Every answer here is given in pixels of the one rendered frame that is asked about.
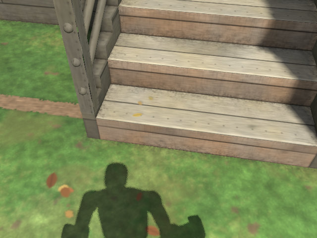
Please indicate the stairs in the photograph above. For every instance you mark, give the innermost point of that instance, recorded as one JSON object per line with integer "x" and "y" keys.
{"x": 231, "y": 78}

